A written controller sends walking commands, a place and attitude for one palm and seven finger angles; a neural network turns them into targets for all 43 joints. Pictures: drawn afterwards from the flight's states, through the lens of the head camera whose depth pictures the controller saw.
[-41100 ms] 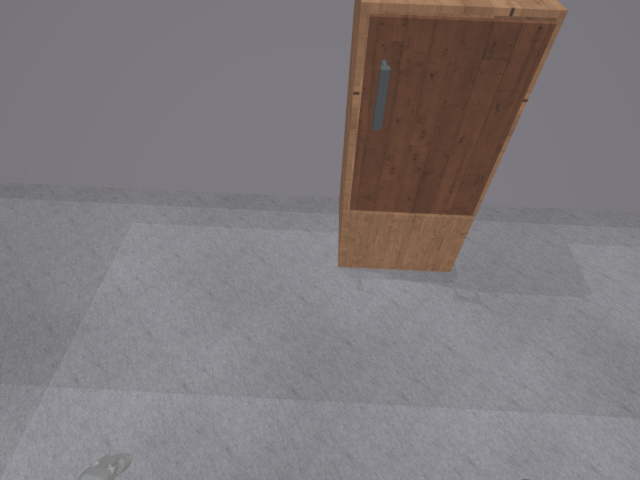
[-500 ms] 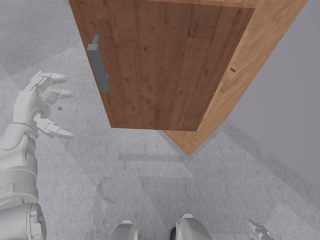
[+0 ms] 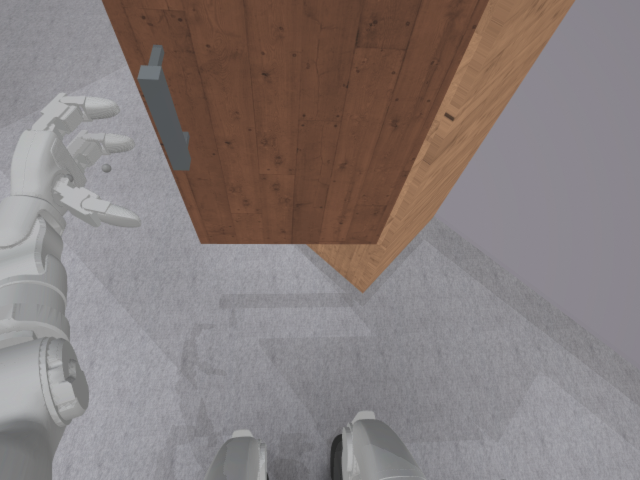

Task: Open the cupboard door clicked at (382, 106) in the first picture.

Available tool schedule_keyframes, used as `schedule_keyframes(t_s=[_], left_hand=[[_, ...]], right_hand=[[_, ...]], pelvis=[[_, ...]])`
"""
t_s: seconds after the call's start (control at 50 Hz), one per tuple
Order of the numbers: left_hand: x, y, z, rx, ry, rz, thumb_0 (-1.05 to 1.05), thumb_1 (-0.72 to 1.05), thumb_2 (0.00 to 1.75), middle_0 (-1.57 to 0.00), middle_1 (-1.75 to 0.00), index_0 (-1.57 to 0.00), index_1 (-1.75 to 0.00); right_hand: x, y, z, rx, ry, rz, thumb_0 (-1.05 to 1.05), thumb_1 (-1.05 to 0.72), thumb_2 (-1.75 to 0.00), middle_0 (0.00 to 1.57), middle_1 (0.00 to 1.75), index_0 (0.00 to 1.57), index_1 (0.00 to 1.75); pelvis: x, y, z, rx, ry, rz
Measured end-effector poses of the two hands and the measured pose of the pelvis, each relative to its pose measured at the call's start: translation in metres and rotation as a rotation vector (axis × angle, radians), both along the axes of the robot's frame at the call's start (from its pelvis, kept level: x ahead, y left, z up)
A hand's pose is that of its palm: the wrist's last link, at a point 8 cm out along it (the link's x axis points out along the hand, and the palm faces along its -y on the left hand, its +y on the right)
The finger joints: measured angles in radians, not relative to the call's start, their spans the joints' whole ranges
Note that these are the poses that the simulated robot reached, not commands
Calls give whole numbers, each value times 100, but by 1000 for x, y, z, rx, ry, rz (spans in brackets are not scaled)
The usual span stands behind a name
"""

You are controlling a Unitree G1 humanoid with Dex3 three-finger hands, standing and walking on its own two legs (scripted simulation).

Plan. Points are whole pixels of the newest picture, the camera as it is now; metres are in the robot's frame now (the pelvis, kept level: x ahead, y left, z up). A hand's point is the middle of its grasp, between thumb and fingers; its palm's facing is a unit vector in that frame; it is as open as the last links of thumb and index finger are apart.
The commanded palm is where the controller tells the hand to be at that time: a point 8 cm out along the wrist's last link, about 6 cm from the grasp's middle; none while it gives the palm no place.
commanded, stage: move the hooked fingers beside the handle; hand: left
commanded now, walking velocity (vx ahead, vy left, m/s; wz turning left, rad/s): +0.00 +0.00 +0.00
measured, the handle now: (170, 113) +0.56 +0.17 +0.07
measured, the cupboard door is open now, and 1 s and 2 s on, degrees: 45 45 45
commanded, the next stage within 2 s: slide the fingers in behind the handle in 1.28 s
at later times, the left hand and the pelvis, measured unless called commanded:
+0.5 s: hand (118, 143) +0.52 +0.23 +0.06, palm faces -0.05 -1.00 +0.00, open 14.0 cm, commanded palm +0.50 +0.28 +0.06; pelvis +0.01 +0.01 -0.01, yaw -2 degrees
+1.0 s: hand (113, 145) +0.51 +0.24 +0.07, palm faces -0.02 -1.00 +0.00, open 14.0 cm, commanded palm +0.49 +0.28 +0.06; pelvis +0.01 +0.01 -0.01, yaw -1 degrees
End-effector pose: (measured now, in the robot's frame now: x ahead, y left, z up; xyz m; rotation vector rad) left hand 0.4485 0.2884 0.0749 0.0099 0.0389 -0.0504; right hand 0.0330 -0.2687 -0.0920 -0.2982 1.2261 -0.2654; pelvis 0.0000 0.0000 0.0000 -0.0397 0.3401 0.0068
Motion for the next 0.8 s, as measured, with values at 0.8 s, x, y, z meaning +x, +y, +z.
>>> schedule_keyframes(t_s=[0.8], left_hand=[[36, 4, -8, -10, 44, 5, -1, -50, 30, -30, -120, -30, -120]], right_hand=[[-3, 18, 4, 22, 89, -34, 1, -90, -90, 21, 30, 20, 30]], pelvis=[[16, 11, 1, -21, 40, -11]])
